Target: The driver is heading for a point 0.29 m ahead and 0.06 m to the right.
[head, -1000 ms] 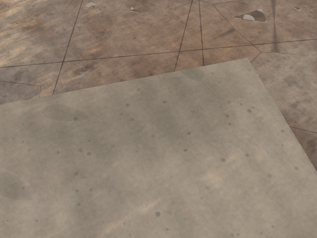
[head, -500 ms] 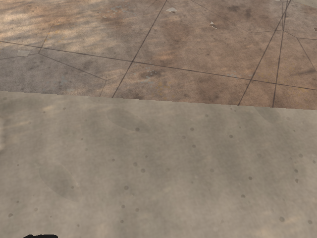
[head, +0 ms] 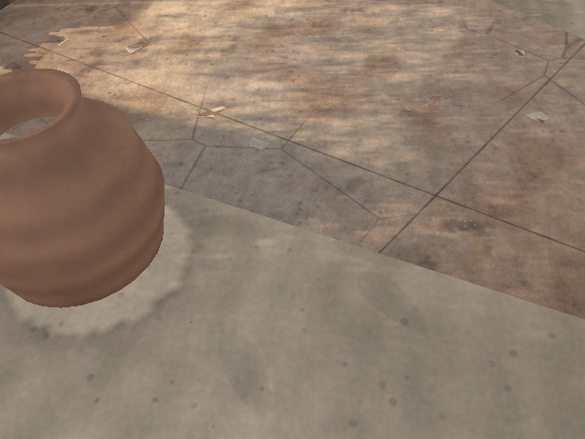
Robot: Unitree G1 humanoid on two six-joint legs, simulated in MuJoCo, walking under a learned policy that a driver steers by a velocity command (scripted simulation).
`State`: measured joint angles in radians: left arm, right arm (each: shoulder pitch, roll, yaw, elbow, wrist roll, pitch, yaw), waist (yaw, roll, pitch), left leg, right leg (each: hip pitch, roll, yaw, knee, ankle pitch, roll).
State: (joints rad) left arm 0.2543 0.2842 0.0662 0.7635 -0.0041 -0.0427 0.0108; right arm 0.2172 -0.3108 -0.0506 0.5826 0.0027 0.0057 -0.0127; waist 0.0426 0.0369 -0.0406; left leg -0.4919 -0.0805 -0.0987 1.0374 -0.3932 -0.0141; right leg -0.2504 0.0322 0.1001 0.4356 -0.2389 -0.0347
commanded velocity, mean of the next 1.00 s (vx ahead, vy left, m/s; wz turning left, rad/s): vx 0.29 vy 0.00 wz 0.06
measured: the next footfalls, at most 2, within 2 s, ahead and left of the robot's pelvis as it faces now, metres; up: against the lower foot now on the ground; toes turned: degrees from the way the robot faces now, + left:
left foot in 0.26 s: +0.14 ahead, +0.16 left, +0.00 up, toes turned +2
right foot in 0.64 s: +0.38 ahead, -0.06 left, +0.00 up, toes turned +2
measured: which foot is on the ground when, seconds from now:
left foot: up 0.00-0.24, down 0.26-0.66, up 0.68-0.90, down 0.92-1.00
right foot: down 0.00-0.26, up 0.28-0.62, down 0.64-1.00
